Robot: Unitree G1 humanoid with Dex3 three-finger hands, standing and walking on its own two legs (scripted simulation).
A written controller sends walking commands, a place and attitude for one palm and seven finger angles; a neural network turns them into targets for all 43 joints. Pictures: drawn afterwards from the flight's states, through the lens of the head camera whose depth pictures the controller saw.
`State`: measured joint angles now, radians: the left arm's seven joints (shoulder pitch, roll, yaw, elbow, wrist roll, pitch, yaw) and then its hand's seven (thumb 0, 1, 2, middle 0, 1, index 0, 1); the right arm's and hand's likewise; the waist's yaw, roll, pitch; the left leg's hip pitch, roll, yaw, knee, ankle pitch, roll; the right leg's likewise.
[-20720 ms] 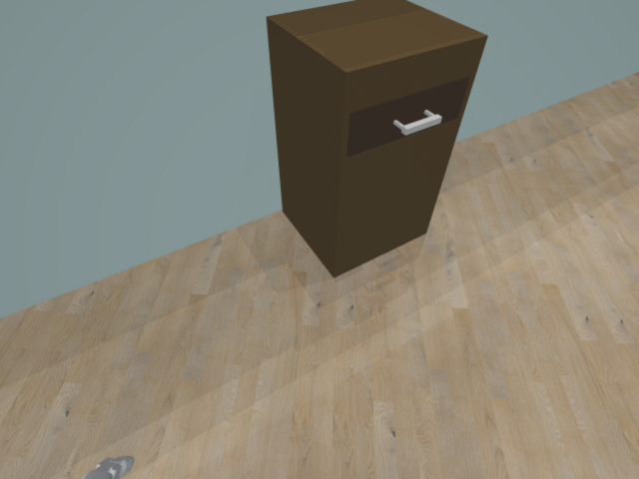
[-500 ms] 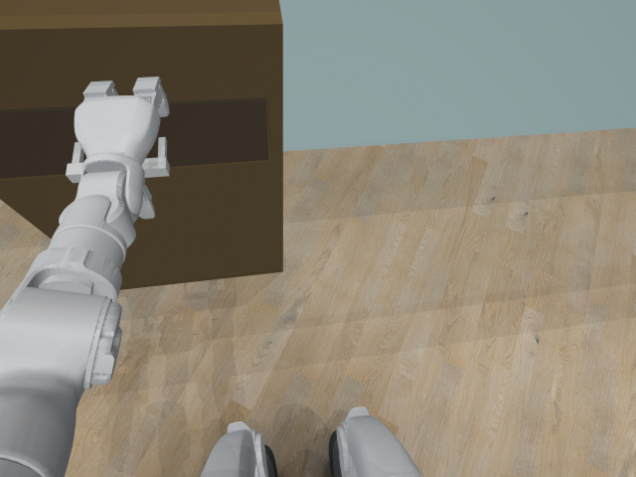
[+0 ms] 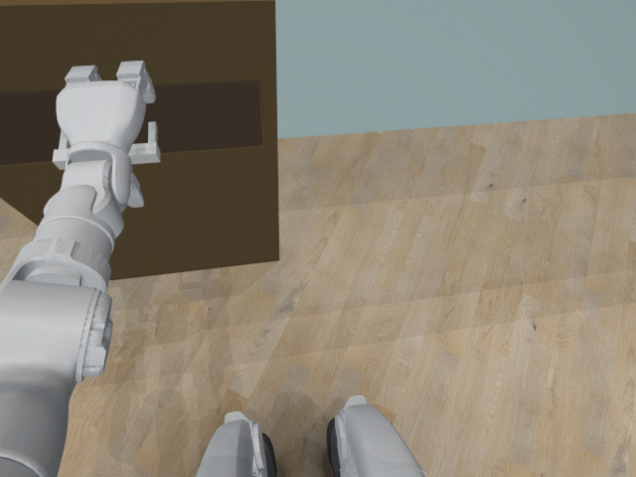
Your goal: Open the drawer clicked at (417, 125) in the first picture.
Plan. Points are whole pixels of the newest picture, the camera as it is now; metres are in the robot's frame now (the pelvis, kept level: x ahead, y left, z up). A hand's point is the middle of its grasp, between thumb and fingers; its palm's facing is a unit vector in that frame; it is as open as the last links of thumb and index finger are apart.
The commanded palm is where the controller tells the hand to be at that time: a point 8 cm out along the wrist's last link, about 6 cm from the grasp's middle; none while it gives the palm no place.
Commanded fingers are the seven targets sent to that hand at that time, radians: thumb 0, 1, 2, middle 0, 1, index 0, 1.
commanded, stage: move the hooked fingers above the handle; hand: left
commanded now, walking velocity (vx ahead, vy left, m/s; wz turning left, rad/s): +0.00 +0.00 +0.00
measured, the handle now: (109, 144) +0.59 +0.23 -0.04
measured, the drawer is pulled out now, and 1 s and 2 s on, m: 0.00 0.00 0.00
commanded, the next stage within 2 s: lower the fingers behind the handle in 0.34 s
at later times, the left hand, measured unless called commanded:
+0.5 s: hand (120, 144) +0.55 +0.20 +0.01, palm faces +0.07 -0.08 -0.99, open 13.7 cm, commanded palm +0.54 +0.21 +0.05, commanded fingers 0.00 -0.50 0.30 -0.30 -1.20 -0.30 -1.20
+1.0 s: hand (115, 167) +0.54 +0.22 -0.03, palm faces -0.13 +0.02 -0.99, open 13.9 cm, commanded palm +0.55 +0.20 +0.02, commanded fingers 0.00 -0.50 0.30 -0.30 -1.20 -0.30 -1.20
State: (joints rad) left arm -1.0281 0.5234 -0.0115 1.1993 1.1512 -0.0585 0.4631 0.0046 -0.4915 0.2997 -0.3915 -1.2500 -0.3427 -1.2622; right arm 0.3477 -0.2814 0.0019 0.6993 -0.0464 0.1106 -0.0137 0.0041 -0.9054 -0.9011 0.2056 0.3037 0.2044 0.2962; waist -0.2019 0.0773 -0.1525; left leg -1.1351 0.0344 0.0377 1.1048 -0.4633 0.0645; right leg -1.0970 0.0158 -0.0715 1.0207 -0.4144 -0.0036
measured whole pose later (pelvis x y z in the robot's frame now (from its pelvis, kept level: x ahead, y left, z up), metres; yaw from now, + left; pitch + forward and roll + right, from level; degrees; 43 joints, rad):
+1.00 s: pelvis -0.04 +0.00 -0.04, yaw +0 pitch +31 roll -4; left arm -1.20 0.71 -0.04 1.35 1.15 -0.09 0.27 0.01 -0.49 0.30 -0.32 -1.21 -0.29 -1.22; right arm 0.38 -0.30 0.04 0.64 -0.02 0.05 -0.06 0.00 -0.90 -0.90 0.21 0.30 0.21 0.30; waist -0.27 0.08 -0.13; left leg -1.37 0.04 0.04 1.29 -0.46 0.07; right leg -1.34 0.01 -0.07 1.22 -0.42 -0.01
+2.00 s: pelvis -0.04 -0.01 -0.07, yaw -1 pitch +34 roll -5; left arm -1.18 0.66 -0.01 1.28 1.15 -0.04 0.36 0.00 -0.49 0.30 -0.33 -1.21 -0.32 -1.26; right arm 0.32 -0.26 0.06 0.67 -0.03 0.06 -0.02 0.00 -0.91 -0.90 0.21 0.30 0.21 0.30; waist -0.24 0.08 -0.15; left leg -1.48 0.04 0.00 1.40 -0.51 0.06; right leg -1.43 0.02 -0.11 1.31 -0.47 -0.02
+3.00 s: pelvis -0.03 -0.01 -0.07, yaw -1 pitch +35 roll -6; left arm -1.10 0.69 0.01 1.16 1.14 -0.10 0.31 0.01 0.79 0.86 -0.40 -1.35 -0.39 -1.34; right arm 0.36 -0.26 0.03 0.68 -0.03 0.04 -0.02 0.00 -0.91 -0.90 0.21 0.30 0.21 0.30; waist -0.22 0.09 -0.15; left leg -1.49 0.05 0.00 1.40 -0.52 0.06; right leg -1.44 0.02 -0.10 1.31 -0.48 -0.02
